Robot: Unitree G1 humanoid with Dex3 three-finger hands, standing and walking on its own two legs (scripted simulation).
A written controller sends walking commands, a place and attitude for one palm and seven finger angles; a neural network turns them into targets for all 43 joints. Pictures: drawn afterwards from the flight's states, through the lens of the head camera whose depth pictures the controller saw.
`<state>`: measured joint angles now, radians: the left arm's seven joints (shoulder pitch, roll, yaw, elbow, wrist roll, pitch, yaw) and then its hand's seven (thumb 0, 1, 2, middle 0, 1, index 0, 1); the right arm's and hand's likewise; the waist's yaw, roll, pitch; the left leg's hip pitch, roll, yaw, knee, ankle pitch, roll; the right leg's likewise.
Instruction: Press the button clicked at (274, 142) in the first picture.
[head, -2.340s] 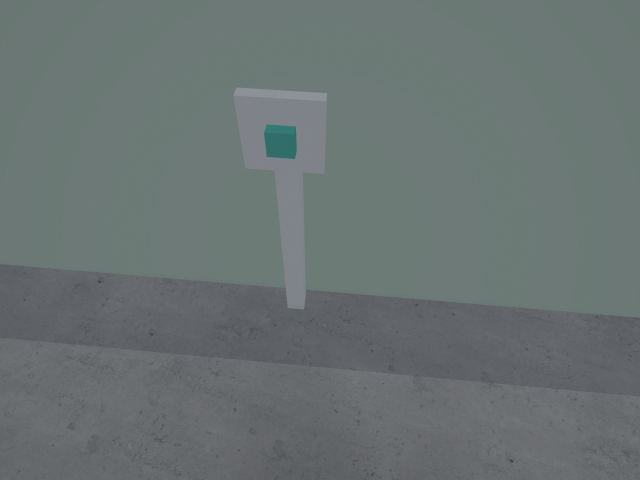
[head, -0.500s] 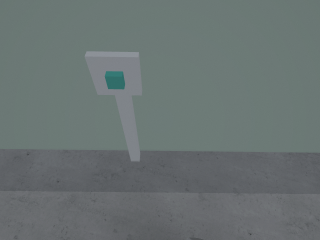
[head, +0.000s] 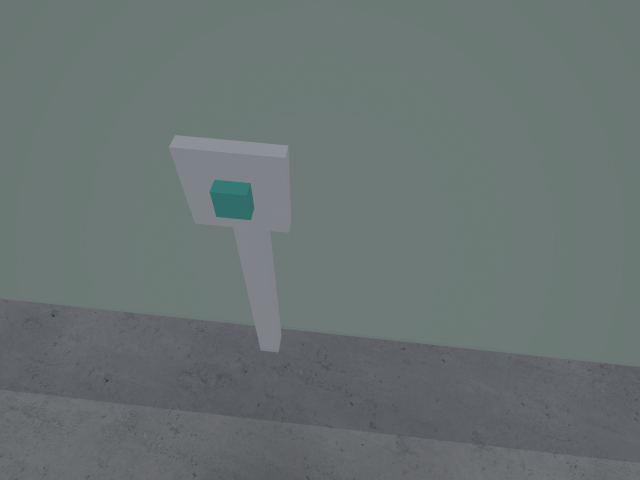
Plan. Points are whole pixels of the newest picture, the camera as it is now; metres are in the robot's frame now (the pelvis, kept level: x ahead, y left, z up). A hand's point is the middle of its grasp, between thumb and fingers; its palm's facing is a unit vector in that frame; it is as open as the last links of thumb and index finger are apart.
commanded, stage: come to a stop and stand still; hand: left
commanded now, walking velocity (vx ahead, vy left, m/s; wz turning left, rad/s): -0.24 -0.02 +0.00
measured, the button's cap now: (233, 198) +0.52 +0.20 +0.00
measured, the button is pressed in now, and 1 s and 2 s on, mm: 0 0 0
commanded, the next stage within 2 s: none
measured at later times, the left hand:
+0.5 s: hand out of the picture +0.04 +0.22 -0.17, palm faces +0.00 -0.97 -0.24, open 7.4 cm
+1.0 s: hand out of the picture -0.17 +0.24 -0.19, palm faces +0.06 -0.98 -0.17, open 7.4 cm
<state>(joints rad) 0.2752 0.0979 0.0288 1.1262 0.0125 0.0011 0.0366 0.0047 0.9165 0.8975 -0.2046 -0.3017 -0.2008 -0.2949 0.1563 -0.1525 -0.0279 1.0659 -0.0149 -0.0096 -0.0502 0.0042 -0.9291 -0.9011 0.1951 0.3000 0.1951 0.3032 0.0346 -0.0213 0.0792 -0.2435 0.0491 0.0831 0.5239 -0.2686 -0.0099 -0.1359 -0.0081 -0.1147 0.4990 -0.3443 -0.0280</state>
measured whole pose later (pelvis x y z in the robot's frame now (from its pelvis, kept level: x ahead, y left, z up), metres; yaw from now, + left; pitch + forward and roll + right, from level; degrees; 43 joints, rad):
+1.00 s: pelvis -0.11 +0.06 -0.01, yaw +0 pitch -3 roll -3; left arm 0.46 0.17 0.02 1.03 0.02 0.06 0.04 0.00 0.91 0.90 -0.20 -0.30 -0.20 -0.29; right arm 0.33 -0.17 -0.03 0.98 -0.03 0.04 -0.01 0.00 -0.90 -0.90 0.20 0.30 0.20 0.30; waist 0.00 -0.01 -0.01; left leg -0.38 -0.05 0.03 0.71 -0.32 0.03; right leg -0.29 -0.01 -0.04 0.52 -0.22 0.00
